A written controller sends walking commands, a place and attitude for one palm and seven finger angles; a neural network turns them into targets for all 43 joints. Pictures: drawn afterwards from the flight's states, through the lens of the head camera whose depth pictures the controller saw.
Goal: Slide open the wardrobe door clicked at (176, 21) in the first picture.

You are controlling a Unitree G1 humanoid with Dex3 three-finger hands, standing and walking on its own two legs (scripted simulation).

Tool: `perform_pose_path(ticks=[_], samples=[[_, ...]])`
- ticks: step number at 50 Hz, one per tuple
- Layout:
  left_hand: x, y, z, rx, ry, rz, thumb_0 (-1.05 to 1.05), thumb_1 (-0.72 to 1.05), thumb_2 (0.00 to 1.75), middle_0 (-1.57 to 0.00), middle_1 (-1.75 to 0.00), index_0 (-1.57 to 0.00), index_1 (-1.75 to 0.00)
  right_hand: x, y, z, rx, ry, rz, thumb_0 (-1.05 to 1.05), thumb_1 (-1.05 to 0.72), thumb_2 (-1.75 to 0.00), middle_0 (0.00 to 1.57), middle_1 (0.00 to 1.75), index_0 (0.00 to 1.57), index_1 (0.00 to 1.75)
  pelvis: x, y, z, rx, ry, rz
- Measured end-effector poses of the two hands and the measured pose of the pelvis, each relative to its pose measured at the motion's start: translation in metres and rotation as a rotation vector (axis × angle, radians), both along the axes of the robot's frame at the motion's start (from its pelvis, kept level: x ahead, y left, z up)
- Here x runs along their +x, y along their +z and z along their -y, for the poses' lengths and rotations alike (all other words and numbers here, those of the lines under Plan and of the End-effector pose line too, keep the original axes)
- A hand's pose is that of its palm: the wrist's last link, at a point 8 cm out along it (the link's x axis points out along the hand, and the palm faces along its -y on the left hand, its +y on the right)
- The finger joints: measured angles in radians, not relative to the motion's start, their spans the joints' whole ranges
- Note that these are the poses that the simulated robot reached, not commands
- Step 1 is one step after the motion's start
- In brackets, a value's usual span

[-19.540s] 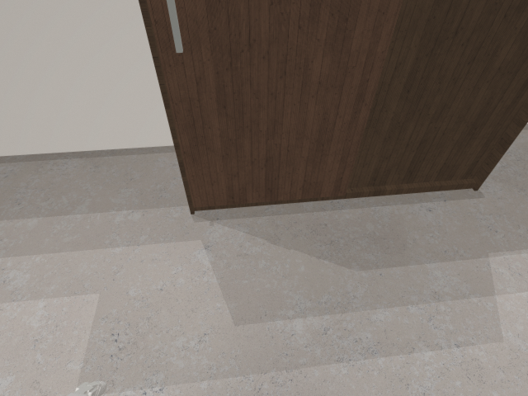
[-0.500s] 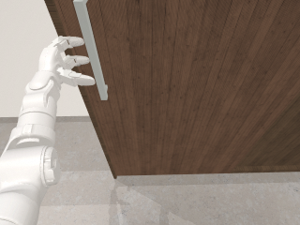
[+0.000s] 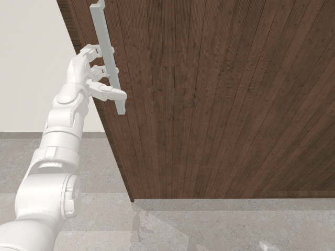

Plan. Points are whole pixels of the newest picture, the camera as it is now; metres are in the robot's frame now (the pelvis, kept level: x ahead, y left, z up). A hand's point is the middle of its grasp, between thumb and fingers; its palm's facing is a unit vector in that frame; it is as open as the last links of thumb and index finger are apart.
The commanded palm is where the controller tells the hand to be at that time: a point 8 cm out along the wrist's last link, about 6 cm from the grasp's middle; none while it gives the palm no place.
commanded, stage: slide the fingers in behind the handle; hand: left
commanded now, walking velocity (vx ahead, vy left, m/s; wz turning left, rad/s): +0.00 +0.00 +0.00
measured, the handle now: (113, 66) +0.50 +0.15 +0.20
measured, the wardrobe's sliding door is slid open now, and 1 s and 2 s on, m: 0.00 0.00 0.00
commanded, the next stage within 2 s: grip the handle and tug to test in 1.06 s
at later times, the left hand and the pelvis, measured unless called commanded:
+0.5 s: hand (116, 75) +0.45 +0.13 +0.21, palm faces +0.02 -1.00 +0.02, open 13.9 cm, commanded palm +0.42 +0.18 +0.20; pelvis +0.00 -0.01 +0.00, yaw +0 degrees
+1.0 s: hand (117, 76) +0.45 +0.13 +0.21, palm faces +0.02 -1.00 +0.02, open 14.0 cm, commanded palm +0.43 +0.18 +0.20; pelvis +0.00 -0.01 +0.00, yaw +0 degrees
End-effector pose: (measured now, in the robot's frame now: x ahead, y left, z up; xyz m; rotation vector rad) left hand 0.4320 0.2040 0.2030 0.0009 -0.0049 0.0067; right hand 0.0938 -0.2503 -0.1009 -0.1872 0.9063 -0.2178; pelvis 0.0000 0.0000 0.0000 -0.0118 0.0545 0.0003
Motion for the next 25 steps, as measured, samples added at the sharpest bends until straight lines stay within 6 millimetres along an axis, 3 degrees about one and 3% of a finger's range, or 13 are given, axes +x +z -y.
perform_pose_path(ticks=[16, 25], samples=[[-0.001, -0.006, 0.011, -0.007, 0.019, -0.03, -0.01, -0.5, 0.3, -0.31, -1.2, -0.31, -1.21, -0.002, -0.001, 0.012, 0.0, -0.01, -0.019, 0.01, -0.91, -0.9, 0.2, 0.3, 0.2, 0.3, 0.001, 0.001, 0.011, 0.006, -0.001, 0.008], [-0.001, 0.001, 0.021, -0.024, 0.013, 0.006, -0.01, -0.5, 0.3, -0.31, -1.2, -0.3, -1.2, -0.002, -0.001, 0.019, -0.001, -0.023, -0.016, 0.01, -0.91, -0.9, 0.2, 0.29, 0.2, 0.3, 0.003, 0.002, 0.015, 0.008, -0.009, 0.012]])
